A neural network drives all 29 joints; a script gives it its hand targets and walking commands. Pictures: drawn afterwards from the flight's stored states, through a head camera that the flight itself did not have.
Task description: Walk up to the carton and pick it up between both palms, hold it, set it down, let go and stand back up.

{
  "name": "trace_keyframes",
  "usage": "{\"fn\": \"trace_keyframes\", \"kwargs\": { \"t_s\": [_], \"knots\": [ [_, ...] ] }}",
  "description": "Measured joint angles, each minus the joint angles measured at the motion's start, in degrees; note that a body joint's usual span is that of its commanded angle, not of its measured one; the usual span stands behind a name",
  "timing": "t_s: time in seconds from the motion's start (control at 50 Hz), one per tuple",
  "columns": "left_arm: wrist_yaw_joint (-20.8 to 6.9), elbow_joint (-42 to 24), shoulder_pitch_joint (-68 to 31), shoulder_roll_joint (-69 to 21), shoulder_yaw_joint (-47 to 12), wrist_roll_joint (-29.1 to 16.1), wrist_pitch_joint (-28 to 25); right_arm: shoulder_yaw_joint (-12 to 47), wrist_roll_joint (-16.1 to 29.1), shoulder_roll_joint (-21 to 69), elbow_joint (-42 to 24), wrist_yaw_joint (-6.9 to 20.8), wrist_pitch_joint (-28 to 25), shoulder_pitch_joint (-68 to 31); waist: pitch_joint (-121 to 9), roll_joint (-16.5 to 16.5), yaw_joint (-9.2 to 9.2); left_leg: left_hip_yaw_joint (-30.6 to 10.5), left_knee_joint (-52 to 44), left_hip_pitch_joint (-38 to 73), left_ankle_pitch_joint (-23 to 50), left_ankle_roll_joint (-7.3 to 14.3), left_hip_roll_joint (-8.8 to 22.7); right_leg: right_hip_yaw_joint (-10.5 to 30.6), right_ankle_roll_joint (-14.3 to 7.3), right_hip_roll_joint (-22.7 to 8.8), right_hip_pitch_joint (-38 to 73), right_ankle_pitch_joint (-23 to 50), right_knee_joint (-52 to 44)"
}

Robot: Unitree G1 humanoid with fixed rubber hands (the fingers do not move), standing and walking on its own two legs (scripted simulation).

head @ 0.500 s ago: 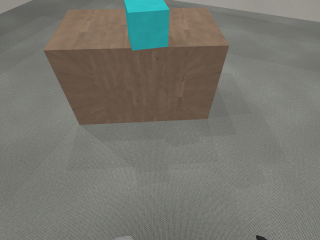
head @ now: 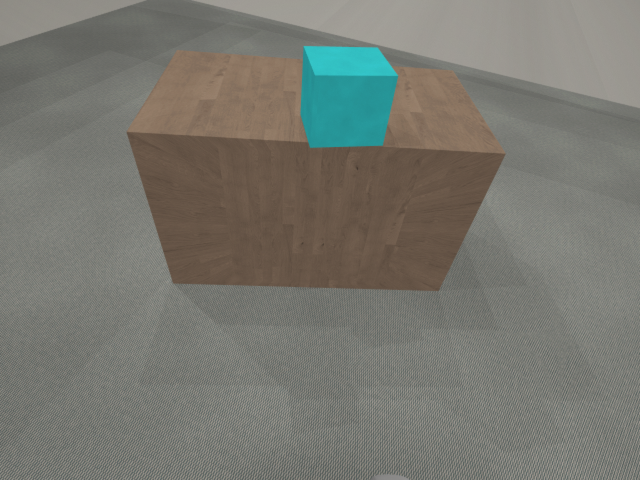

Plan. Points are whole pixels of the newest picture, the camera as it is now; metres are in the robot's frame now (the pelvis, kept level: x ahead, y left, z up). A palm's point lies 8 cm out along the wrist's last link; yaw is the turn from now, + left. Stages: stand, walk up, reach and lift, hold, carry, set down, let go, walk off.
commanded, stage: walk up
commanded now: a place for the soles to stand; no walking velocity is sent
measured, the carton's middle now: (344, 97) +1.07 -0.08 -0.02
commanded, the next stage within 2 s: none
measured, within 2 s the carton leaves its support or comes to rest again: neither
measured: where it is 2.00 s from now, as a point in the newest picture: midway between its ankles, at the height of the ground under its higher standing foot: (307, 394)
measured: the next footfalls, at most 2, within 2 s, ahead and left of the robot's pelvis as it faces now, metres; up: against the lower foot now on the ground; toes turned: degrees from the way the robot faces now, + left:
right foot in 0.26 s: +0.23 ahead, -0.18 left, +0.00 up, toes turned -1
left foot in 0.72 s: +0.42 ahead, +0.10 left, +0.00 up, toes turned +1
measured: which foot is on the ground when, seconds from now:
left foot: down 0.00-0.26, up 0.28-0.70, down 0.72-1.00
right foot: up 0.00-0.24, down 0.26-0.74, up 0.76-1.00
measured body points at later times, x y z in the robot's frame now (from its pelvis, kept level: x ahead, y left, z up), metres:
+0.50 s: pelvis +0.16 -0.07 -0.02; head +0.17 -0.11 +0.43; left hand +0.23 +0.24 -0.09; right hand +0.25 -0.35 -0.13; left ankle +0.22 +0.09 -0.69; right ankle +0.19 -0.18 -0.75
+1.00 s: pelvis +0.34 -0.02 -0.01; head +0.34 -0.01 +0.44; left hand +0.44 +0.30 -0.09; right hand +0.41 -0.32 -0.10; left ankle +0.38 +0.10 -0.75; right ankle +0.32 -0.17 -0.70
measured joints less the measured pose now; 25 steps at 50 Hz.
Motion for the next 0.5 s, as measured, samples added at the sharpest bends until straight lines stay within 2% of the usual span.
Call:
{"fn": "trace_keyframes", "kwargs": {
  "t_s": [0.1, 0.2, 0.26, 0.28, 0.32, 0.36, 0.5],
  "knots": [
    [-0.42, -2.04, 0.0, -0.17, 0.02, 0.0, 0.32, 0.0, 0.0, 0.01, -0.97, -0.25, 0.33, 1.27, -0.01, -0.07, 0.03, 0.02, -0.96, 2.94, -2.67, 0.08, -0.02, -0.14, 0.25, -0.1, -0.06, -0.55, -6.16],
    [-0.42, -4.27, -0.22, -0.88, -0.39, 0.0, 0.2, 0.01, 0.0, -0.04, -1.72, -0.25, 0.65, 1.32, -0.04, -0.11, 0.07, 0.07, -0.28, 4.03, -5.75, -1.2, -0.04, -1.47, 0.26, -0.2, -0.04, -0.84, -21.03],
    [-0.4, -4.96, -0.06, -0.36, -0.71, 0.16, -0.98, 0.01, -0.01, -0.42, -2.62, -0.25, 0.79, 1.54, -0.06, -0.41, 0.14, 0.18, 7.88, 1.7, -11.45, -2.02, -0.17, -1.84, 0.24, -0.22, 0.95, 0.75, -27.01],
    [-0.14, -5.04, -0.19, -0.46, -0.75, 0.26, -1.35, 0.0, -0.01, -0.67, -2.42, -0.26, 1.1, 0.97, 0.74, 0.02, 0.16, -0.21, 14.66, -0.21, -13.41, -1.96, -0.07, -1.9, 0.38, -0.08, 0.96, 3.02, -25.46],
    [0.28, -5.02, 0.62, -1.95, -1.45, 0.3, -1.4, -0.01, -0.01, -1.24, -1.58, -0.29, 2.52, -1.13, 1.15, 1.84, 0.16, -0.58, 27.62, -5.33, -15.11, -1.93, -0.14, -2.21, 0.71, 0.57, 1.28, 1.01, -22.24],
    [0.47, -5.21, 1.84, -2.51, -2.28, 0.3, -1.41, -0.01, 0.0, -1.3, -2.04, -0.28, 3.03, -2.83, 1.05, 2.41, 0.09, -0.69, 33.85, -10.58, -15.24, -1.93, -0.19, -1.96, 0.47, 0.56, 2.08, -1.0, -22.27],
    [0.97, -5.79, 4.55, -2.55, -2.88, 0.29, -1.57, 0.01, 0.0, -1.67, -3.74, 0.05, 2.67, -5.53, 0.95, 2.59, 0.03, -0.78, 32.17, -22.94, -8.94, -1.93, 1.01, -0.95, 0.43, 0.47, 4.25, -3.64, -23.39]
  ]
}}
